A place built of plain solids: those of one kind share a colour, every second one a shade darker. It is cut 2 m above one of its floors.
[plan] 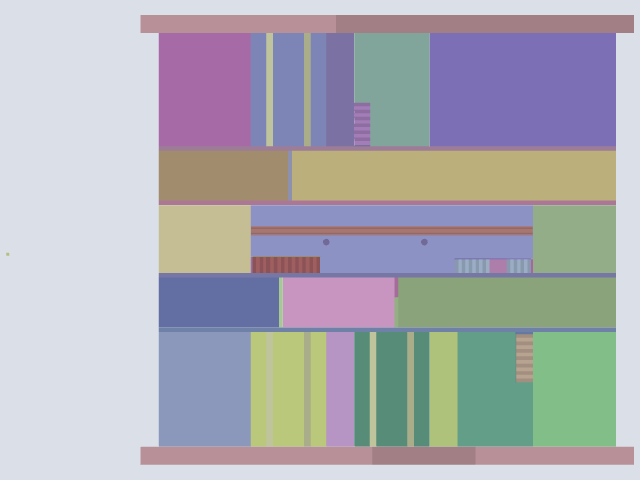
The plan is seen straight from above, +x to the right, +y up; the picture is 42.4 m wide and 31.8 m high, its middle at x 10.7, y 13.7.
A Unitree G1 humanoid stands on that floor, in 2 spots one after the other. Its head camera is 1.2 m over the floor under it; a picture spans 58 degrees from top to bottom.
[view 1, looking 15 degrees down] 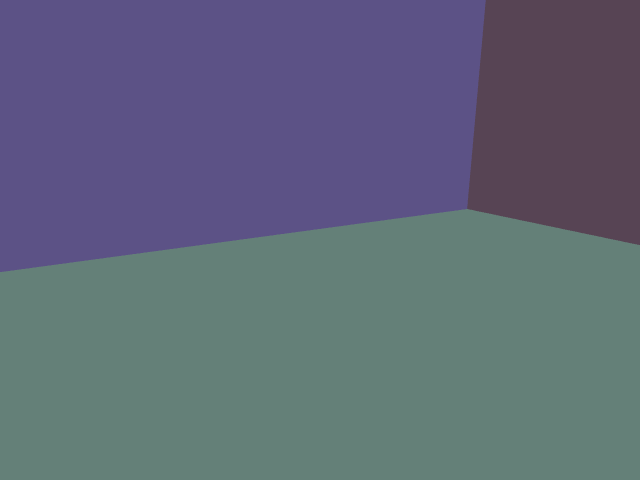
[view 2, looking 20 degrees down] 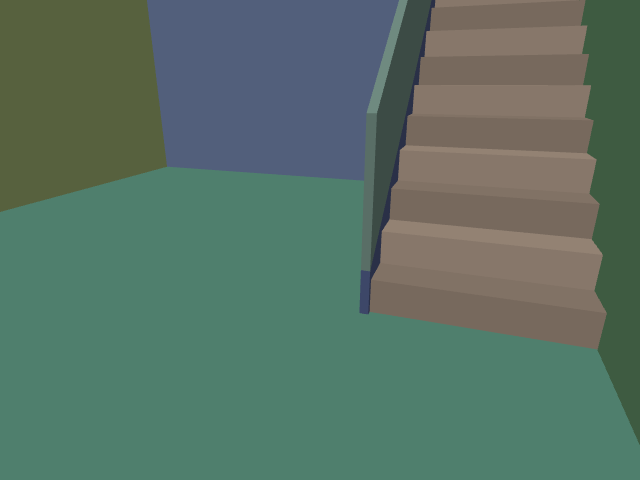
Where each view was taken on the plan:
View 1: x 13.64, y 24.89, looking -30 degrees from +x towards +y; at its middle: floor_basinn_gravel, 4.64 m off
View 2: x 24.13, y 2.18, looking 109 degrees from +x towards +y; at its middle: floor_basins_gravel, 3.51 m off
